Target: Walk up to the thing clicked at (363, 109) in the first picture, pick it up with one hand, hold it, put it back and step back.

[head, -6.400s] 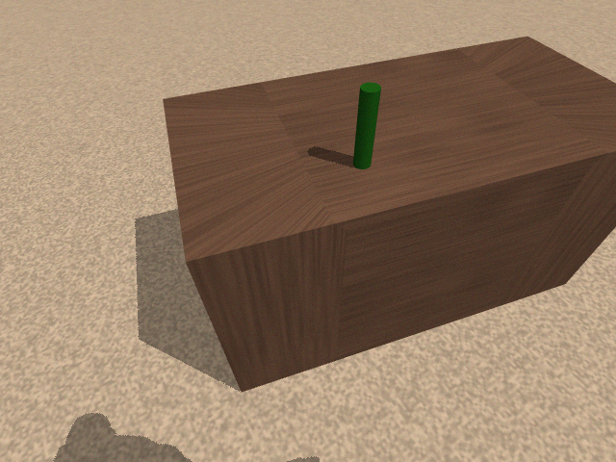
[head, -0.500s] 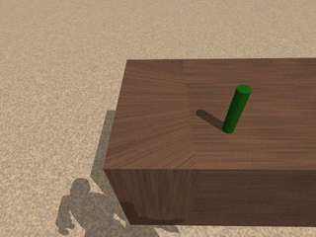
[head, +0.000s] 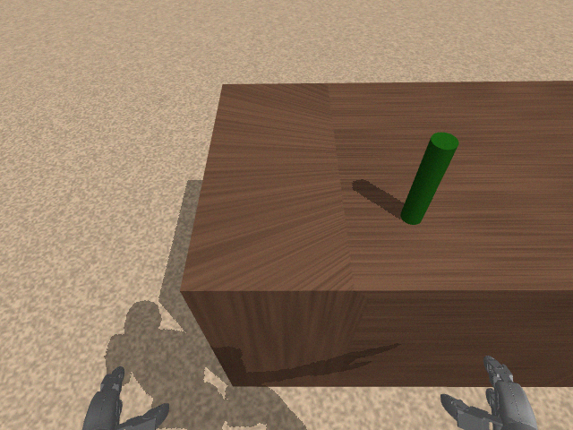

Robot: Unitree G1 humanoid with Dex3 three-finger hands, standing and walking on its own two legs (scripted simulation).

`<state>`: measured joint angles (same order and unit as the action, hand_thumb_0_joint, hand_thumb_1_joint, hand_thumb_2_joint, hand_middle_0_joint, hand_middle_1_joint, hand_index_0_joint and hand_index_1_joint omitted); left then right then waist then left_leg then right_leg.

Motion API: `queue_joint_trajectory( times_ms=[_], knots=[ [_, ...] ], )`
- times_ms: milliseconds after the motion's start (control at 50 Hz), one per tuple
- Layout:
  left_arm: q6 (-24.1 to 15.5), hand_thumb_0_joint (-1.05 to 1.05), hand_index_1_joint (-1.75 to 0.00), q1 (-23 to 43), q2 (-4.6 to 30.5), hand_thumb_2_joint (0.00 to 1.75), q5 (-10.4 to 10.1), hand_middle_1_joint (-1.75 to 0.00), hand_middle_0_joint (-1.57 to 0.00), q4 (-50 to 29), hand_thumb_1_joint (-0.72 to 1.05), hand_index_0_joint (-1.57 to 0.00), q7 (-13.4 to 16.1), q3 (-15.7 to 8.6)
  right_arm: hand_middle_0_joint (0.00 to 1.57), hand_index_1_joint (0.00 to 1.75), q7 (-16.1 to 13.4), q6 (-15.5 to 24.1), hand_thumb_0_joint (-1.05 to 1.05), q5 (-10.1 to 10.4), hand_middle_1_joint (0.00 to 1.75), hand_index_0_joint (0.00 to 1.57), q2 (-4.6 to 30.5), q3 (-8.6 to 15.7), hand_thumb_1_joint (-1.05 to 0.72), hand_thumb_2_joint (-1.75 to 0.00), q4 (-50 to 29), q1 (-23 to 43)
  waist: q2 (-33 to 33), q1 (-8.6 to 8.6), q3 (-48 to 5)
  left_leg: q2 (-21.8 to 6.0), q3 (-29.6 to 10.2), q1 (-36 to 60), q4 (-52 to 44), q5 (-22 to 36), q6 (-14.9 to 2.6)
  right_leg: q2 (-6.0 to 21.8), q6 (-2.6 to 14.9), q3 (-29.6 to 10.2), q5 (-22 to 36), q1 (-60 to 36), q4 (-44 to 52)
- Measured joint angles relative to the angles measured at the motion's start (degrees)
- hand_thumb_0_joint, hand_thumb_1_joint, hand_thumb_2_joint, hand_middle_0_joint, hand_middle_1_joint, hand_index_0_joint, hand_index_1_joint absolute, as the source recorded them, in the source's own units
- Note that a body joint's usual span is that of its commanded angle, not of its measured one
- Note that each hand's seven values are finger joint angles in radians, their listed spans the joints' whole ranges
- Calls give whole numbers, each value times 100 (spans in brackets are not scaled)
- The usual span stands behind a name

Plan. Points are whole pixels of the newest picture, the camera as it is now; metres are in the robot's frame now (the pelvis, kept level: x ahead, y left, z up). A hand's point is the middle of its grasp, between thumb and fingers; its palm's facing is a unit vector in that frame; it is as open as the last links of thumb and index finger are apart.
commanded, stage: rise first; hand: right
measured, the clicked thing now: (425, 183) +0.51 -0.23 +0.02
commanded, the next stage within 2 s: go down in 1.44 s
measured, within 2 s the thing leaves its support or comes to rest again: neither
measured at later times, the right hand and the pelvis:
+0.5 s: hand (510, 375) +0.20 -0.27 -0.02, palm faces +0.30 +0.88 -0.36, open 17.2 cm; pelvis +0.02 +0.00 +0.00, yaw -1 degrees
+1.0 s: hand (544, 376) +0.19 -0.27 +0.04, palm faces +0.34 +0.86 -0.38, open 17.5 cm; pelvis +0.01 +0.00 +0.00, yaw -1 degrees
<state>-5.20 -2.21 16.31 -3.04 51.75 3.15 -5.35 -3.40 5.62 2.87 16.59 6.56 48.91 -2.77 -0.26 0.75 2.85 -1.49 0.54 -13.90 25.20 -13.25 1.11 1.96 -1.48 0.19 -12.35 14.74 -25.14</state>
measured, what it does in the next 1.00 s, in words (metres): stands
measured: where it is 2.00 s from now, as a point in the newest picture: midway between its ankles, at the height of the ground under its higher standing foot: outside the picture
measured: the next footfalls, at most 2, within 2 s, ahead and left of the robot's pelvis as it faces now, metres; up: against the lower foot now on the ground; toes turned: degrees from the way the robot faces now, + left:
none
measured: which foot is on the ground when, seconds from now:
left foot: down 0.00-1.00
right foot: down 0.00-1.00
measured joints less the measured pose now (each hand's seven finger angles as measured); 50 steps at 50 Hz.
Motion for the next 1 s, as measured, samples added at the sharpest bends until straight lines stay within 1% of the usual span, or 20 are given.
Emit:
queue_joint_trajectory(
  times_ms=[40, 80, 180, 300, 400, 500, 580, 660, 800, 880, 1000],
  knots=[
    [54, 0, -9, -57, -65, 41, 57, -9, -6, -127, 40, -6, 1, -77, 9, 9, -9, -37, 0, -37, 9, 9, 8, 115, -39, -41, -332, -156, -6, 2, -131, 2, 5, 26, -42, -6, 0, 2, -2, -3, -12, -19, 30],
    [100, 0, -7, -237, -106, 33, 77, -7, -6, -327, 30, -6, 2, -110, 8, 8, -18, -72, 0, -31, 8, 8, 43, 165, -28, -34, -668, -400, -26, -4, -271, 3, 16, 97, -106, -16, 3, 3, -3, -11, -32, -75, 70],
    [206, 0, -5, -713, -168, 19, 51, -6, -5, -876, 4, -6, 50, -52, 7, 6, -54, -181, 0, 3, 6, 7, 100, 207, -1, -21, -1421, -964, -91, 9, -400, 7, 16, 294, -174, -71, 8, 9, -1, -3, -109, -257, 101],
    [190, 0, -5, -1044, -262, 10, 86, -5, -6, -1529, -26, -6, 109, 57, 6, 6, -83, -166, 0, -43, 6, 6, 63, 260, 26, -12, -2250, -1298, -110, 43, -281, -13, 26, 449, -170, -120, 11, -10, 1, -10, -128, -426, 142],
    [129, -1, -5, -1183, -265, 6, 125, -5, -6, -1895, -41, -7, 121, 52, 5, 6, -103, -87, -1, -56, 6, 6, 70, 379, 40, -8, -2939, -1501, -90, 76, -237, -25, 41, 590, -184, -150, 11, -22, -1, -22, -138, -571, 178],
    [124, -1, -5, -1248, -254, 5, 131, -5, -6, -1853, -48, -7, 54, -51, 5, 6, -39, -48, -1, -39, 6, 6, 59, 499, 48, -6, -3443, -1734, -106, 104, -264, -32, 54, 683, -201, -168, 16, -28, 4, -33, -163, -648, 174],
    [177, -1, -5, -1206, -278, 4, 138, -5, -6, -1594, -51, -6, -3, -83, 5, 6, 13, -22, -1, -40, 6, 5, 43, 551, 52, -5, -3728, -1872, -137, 132, -220, -33, 47, 708, -197, -164, 20, -29, 7, -26, -167, -672, 161],
    [227, -1, -5, -1182, -310, 4, 166, -5, -6, -1594, -52, -6, -1, -145, 5, 6, 18, 34, -1, -44, 6, 6, 33, 603, 53, -5, -3988, -1947, -171, 127, -131, -43, 58, 737, -205, -143, 25, -40, 13, -37, -140, -696, 170],
    [118, -1, -5, -1214, -288, 5, 191, -5, -6, -1832, -54, -6, 27, -196, 5, 6, 28, 226, -2, -60, 6, 6, 72, 700, 54, -5, -4336, -2018, -157, 147, -97, -53, 63, 801, -202, -122, 23, -51, 15, -42, -98, -772, 201],
    [69, -1, -5, -1220, -302, 5, 180, -5, -6, -1756, -54, -6, -25, -255, 5, 6, 71, 292, -2, -48, 6, 6, 77, 769, 54, -4, -4485, -2082, -139, 166, -117, -47, 70, 806, -202, -109, 15, -45, 9, -50, -84, -774, 199],
    [62, -1, -5, -1237, -345, 5, 177, -5, -6, -1642, -54, -6, -65, -267, 5, 6, 113, 408, -2, -38, 6, 6, 69, 862, 55, -4, -4693, -2189, -169, 172, -59, -41, 82, 789, -203, -74, 13, -40, 9, -63, -54, -746, 185]
  ],
)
